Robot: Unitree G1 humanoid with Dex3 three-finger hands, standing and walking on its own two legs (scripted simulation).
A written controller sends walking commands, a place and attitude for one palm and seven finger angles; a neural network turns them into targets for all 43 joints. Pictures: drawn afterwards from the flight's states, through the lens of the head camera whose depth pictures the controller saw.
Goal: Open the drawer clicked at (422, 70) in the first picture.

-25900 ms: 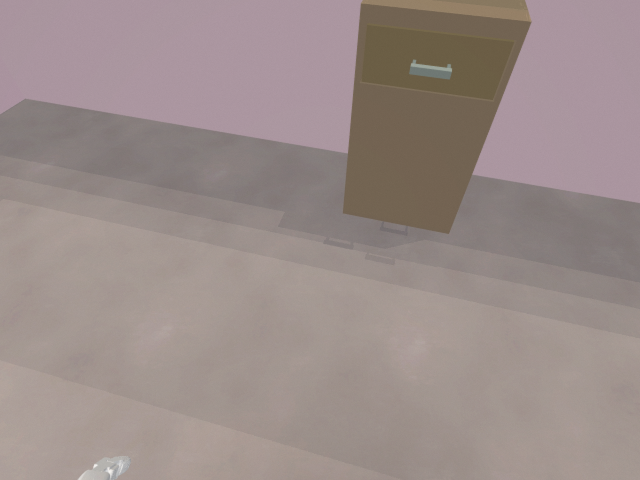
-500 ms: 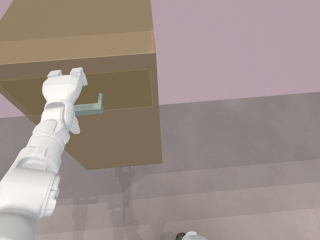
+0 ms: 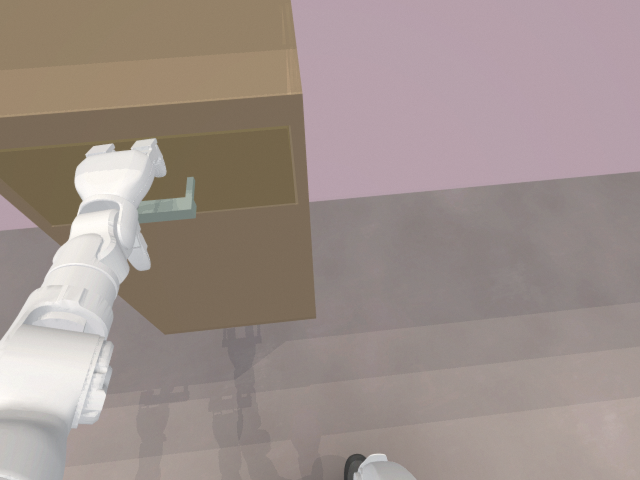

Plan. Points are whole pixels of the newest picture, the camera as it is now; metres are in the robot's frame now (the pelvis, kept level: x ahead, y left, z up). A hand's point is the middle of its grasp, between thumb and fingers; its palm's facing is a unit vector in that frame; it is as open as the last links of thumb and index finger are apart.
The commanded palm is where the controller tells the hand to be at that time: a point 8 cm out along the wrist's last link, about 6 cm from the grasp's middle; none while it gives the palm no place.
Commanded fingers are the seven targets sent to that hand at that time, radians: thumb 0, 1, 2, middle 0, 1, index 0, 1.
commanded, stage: lower the fingers behind the handle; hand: left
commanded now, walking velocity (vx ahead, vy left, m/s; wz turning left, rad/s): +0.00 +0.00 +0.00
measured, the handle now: (154, 199) +0.53 +0.24 -0.03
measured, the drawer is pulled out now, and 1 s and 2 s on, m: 0.00 0.00 0.00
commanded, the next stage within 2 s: close the thumb around the handle in 1.66 s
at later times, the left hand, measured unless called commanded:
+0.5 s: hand (161, 216) +0.47 +0.22 +0.00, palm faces -0.10 -0.08 -0.99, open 13.9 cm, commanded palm +0.46 +0.23 +0.05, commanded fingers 0.00 -0.50 0.30 -0.30 -1.20 -0.30 -1.20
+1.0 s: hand (158, 226) +0.48 +0.23 -0.03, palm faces -0.06 -0.04 -1.00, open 13.9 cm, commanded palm +0.46 +0.23 +0.02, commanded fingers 0.00 -0.50 0.30 -0.30 -1.20 -0.30 -1.20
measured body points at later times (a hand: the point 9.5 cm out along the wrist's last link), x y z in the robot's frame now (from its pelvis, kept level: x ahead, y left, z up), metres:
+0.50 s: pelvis +0.01 +0.01 -0.01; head +0.11 +0.01 +0.43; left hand +0.47 +0.22 +0.05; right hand +0.04 -0.26 -0.14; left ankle -0.05 +0.08 -0.71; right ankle +0.04 -0.09 -0.71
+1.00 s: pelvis +0.00 +0.00 -0.03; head +0.13 +0.00 +0.41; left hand +0.47 +0.23 +0.02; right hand +0.03 -0.28 -0.16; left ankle -0.05 +0.08 -0.71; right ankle +0.04 -0.09 -0.71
